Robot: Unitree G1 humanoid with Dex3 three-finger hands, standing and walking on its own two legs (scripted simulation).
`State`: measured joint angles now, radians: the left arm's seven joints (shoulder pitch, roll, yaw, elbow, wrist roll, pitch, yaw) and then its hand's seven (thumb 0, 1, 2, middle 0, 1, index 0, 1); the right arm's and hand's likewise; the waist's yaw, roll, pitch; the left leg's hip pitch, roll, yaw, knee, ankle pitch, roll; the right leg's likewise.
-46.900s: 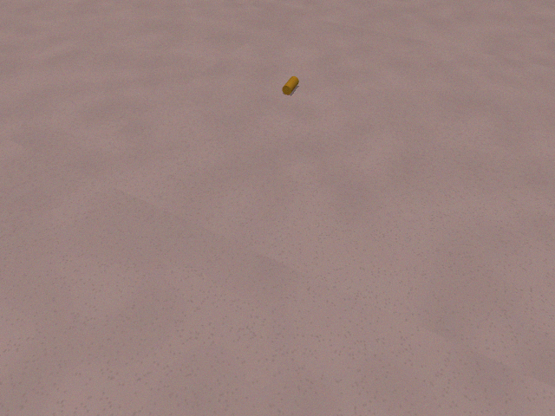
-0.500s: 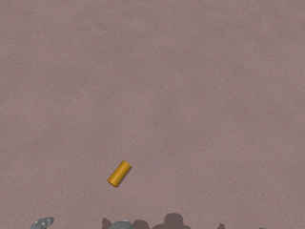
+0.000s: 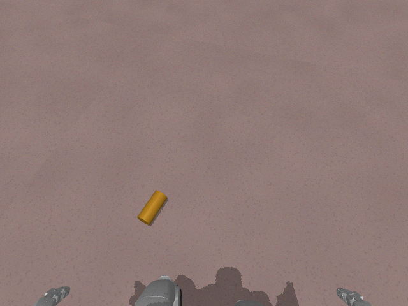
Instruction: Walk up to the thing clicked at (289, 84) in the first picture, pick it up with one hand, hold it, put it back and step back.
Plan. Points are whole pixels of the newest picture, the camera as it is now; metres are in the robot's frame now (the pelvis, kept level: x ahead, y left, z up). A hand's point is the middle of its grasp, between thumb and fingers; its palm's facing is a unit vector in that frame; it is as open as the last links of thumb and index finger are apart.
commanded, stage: step back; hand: left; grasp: from above
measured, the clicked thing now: (152, 207) +0.55 +0.26 -0.71
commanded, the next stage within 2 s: none
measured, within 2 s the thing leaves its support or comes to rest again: neither
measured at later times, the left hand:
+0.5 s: hand out of the picture -0.03 +0.29 -0.14, palm faces +0.08 -0.92 -0.38, open 7.4 cm
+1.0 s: hand out of the picture -0.21 +0.26 -0.12, palm faces +0.05 -0.89 -0.44, open 7.4 cm
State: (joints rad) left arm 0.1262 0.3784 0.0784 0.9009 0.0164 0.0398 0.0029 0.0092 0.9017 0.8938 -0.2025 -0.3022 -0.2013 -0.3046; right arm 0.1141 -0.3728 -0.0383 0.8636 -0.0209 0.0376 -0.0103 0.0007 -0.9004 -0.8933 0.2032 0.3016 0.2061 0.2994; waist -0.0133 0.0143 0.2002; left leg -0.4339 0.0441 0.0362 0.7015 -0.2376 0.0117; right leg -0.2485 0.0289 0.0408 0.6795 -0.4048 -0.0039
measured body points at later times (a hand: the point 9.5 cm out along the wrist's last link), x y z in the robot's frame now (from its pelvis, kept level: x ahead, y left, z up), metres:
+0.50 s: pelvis -0.13 +0.01 +0.01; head -0.07 +0.03 +0.46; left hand -0.03 +0.33 -0.11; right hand +0.00 -0.29 -0.09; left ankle -0.10 +0.12 -0.71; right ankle -0.13 -0.13 -0.64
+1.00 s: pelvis -0.29 -0.03 +0.01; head -0.23 -0.04 +0.45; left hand -0.21 +0.30 -0.09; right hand -0.19 -0.34 -0.12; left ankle -0.31 +0.11 -0.68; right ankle -0.24 -0.15 -0.71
